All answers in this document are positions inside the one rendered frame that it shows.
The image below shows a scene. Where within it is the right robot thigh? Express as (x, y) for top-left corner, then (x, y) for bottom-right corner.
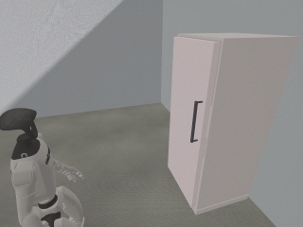
(45, 215), (78, 227)

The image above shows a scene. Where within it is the robot left upper arm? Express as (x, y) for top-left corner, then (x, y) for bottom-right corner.
(37, 132), (44, 141)

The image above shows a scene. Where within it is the fridge door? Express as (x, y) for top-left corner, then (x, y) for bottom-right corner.
(168, 36), (221, 208)

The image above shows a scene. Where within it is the robot left forearm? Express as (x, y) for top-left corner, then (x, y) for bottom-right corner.
(52, 158), (69, 174)

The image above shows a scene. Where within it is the robot thigh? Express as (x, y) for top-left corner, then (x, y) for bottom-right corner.
(56, 186), (83, 227)
(45, 215), (78, 227)

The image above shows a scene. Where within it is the robot right forearm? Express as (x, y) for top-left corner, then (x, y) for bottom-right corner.
(22, 214), (50, 227)

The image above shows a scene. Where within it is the handle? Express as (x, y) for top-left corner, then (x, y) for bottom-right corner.
(190, 100), (203, 143)

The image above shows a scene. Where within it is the left robot thigh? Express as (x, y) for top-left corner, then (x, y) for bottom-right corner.
(56, 186), (83, 227)

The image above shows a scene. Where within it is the robot right upper arm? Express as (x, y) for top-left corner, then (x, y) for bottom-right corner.
(11, 160), (43, 227)

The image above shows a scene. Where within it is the robot left hand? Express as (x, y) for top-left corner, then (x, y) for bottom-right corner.
(63, 166), (84, 183)

